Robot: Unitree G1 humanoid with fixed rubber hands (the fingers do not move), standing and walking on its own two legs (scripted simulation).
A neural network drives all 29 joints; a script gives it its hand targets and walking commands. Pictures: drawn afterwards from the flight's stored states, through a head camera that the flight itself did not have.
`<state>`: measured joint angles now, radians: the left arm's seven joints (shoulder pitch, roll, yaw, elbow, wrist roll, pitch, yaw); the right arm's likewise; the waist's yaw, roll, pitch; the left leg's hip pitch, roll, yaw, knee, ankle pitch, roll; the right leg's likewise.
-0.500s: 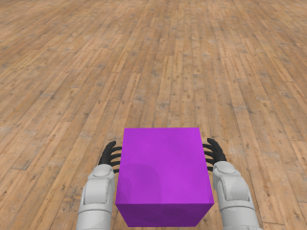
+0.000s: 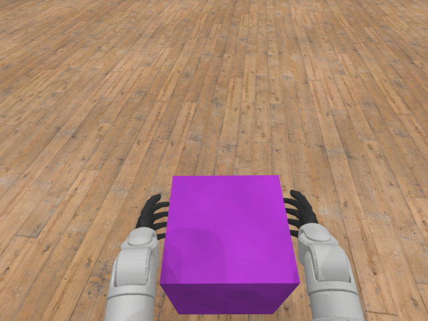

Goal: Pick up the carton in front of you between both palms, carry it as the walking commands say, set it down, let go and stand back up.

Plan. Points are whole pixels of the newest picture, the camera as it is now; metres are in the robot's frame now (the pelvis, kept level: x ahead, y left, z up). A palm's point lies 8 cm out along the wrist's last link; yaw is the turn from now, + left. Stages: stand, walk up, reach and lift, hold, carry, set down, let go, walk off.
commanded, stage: hold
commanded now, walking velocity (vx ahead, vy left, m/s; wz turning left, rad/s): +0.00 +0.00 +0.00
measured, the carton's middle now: (225, 248) +0.29 +0.00 -0.05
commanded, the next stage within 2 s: set down in 0.50 s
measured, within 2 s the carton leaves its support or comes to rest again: neither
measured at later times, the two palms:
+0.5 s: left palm (139, 243) +0.25 +0.15 +0.05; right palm (311, 240) +0.26 -0.15 +0.05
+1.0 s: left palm (150, 243) +0.31 +0.17 -0.06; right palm (286, 241) +0.31 -0.13 -0.06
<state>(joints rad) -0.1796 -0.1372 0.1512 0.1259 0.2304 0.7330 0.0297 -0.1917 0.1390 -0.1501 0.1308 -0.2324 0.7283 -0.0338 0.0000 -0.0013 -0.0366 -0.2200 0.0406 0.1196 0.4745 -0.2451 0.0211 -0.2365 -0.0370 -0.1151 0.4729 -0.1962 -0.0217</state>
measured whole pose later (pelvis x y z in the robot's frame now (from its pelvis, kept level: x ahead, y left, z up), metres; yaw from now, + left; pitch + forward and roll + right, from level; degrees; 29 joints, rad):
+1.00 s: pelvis -0.04 +0.00 -0.03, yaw +1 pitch +9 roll +0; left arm -0.55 -0.15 0.48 0.59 0.43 0.33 -0.06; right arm -0.53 0.23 -0.51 0.54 -0.42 0.33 -0.01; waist 0.01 -0.01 0.09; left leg -0.58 -0.05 -0.07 0.71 -0.27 0.00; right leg -0.58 0.05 0.06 0.70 -0.26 0.00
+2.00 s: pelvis -0.09 +0.01 -0.28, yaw -1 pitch +45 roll -2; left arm -1.08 0.14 0.33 0.83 0.15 0.22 0.01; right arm -0.97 0.09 -0.48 0.65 -0.14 0.20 -0.16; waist 0.01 -0.03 -0.08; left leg -2.03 -0.12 -0.07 1.79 -0.54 -0.02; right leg -2.02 0.14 0.07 1.76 -0.52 0.07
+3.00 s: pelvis -0.10 +0.01 -0.40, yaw -3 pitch +37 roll -3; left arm -1.41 0.31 0.17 1.13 0.05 0.16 0.03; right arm -1.28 -0.05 -0.44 0.91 -0.04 0.16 -0.19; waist 0.01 -0.06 0.28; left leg -2.24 -0.09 -0.04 2.21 -0.61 -0.01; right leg -2.23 0.17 0.03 2.16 -0.59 0.10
